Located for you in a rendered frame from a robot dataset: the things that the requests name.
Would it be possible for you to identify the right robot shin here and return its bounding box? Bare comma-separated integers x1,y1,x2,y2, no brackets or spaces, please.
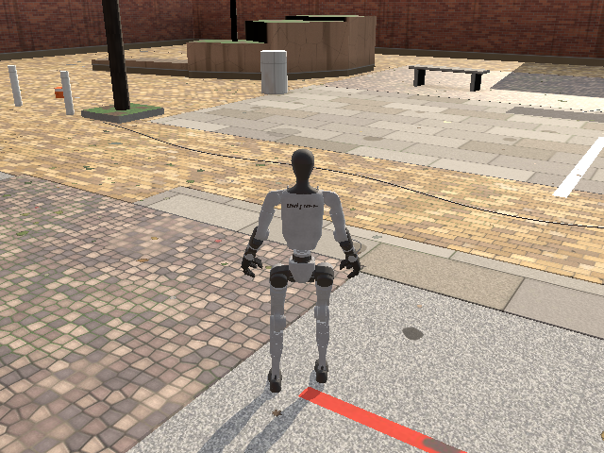
316,306,329,370

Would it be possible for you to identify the robot right forearm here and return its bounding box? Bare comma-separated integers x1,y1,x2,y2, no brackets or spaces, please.
339,227,358,262

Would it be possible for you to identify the right robot upper arm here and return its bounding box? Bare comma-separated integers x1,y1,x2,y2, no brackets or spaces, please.
322,190,348,243

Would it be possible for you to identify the robot left forearm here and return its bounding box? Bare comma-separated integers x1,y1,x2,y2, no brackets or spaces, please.
243,226,263,260

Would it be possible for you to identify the left robot hand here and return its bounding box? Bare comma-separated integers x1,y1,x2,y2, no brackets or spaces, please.
241,256,263,277

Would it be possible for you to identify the right robot hand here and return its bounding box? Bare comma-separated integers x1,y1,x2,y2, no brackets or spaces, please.
340,257,361,278

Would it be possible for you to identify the left robot upper arm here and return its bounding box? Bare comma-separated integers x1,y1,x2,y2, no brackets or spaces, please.
254,190,283,241

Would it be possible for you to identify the robot torso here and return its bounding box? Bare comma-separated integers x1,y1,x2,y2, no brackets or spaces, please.
280,185,325,283

